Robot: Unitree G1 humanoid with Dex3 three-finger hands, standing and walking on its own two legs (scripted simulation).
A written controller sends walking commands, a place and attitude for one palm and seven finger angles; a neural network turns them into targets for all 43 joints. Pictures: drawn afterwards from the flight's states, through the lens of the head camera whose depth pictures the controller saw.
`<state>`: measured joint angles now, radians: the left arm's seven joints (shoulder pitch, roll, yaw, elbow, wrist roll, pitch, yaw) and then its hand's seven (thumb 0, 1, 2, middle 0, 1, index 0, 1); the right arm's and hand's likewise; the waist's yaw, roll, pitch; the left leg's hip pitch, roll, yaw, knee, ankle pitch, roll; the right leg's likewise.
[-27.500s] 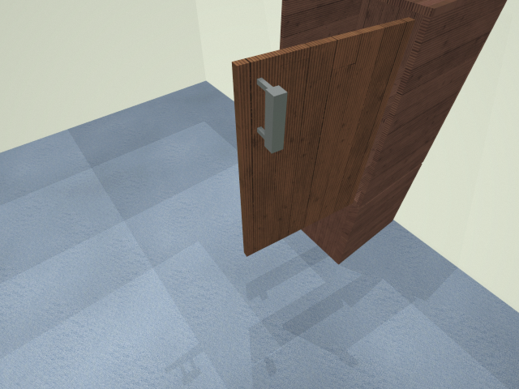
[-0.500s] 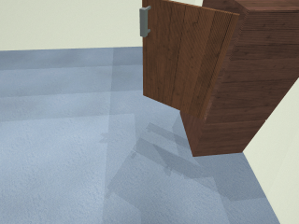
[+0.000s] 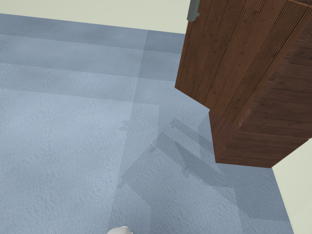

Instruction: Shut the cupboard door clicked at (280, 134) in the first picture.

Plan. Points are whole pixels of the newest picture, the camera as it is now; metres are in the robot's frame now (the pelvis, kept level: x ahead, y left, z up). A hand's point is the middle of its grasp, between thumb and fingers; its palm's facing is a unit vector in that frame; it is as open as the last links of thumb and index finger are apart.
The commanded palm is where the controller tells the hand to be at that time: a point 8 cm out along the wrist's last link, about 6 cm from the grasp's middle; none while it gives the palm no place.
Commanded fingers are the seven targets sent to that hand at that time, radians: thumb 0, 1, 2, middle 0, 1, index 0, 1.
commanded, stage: walk to a spot facing it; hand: left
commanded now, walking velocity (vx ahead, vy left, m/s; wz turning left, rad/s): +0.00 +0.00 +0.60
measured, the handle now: (197, 3) +0.91 -0.13 +0.18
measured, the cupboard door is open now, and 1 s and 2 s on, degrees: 53 53 53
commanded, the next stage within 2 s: turn to face it in 1.78 s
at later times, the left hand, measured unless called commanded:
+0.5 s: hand out of the picture +0.04 +0.20 -0.13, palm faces +0.27 -0.90 -0.33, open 7.4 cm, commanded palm none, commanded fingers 0.00 0.90 0.90 -0.20 -0.30 -0.20 -0.30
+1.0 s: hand out of the picture -0.10 +0.16 -0.16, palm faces +0.62 -0.75 -0.23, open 7.4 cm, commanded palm none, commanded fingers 0.00 0.90 0.90 -0.20 -0.30 -0.20 -0.30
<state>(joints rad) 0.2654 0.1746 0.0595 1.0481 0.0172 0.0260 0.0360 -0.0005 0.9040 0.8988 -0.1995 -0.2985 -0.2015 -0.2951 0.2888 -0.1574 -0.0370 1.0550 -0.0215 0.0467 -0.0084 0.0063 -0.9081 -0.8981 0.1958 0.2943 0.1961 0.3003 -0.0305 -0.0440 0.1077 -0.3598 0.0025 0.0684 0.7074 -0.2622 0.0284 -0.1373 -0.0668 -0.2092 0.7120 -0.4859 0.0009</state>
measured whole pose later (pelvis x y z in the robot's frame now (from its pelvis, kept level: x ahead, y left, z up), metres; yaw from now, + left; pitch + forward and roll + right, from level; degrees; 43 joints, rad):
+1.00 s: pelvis +0.01 -0.03 +0.01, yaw +36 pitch -1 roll +0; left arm 0.27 0.25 0.08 0.93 0.03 0.07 0.00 0.01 0.91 0.90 -0.20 -0.30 -0.20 -0.29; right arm 0.15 -0.21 -0.03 0.87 -0.03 0.01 0.01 0.00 -0.91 -0.90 0.20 0.29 0.20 0.30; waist 0.02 -0.06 0.11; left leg -0.27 -0.02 0.03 0.61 -0.32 0.03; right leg -0.44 -0.11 -0.06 1.11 -0.48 0.05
